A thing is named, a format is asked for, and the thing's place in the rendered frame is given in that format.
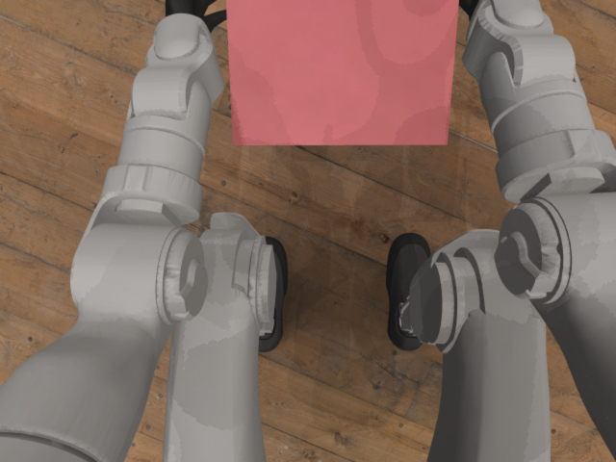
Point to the robot left forearm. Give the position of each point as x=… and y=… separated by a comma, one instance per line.
x=156, y=180

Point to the robot right forearm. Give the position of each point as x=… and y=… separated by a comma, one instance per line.
x=535, y=104

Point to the robot thigh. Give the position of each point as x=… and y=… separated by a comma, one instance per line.
x=495, y=400
x=213, y=411

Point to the right robot thigh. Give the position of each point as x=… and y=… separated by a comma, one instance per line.
x=495, y=400

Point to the left robot thigh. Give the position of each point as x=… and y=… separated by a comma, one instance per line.
x=213, y=411

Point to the robot left upper arm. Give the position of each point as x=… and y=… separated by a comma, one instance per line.
x=81, y=399

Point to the robot right upper arm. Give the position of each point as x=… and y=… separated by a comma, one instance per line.
x=559, y=251

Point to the robot left hand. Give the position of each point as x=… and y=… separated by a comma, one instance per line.
x=197, y=8

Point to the carton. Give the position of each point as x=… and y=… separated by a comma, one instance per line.
x=341, y=72

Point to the robot right hand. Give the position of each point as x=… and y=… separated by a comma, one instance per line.
x=468, y=6

